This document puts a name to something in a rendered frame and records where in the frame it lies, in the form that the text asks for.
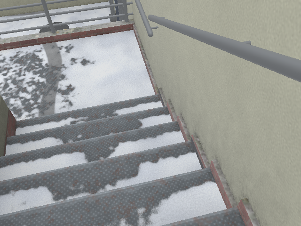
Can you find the stairs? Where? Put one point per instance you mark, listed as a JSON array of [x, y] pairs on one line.
[[120, 164]]

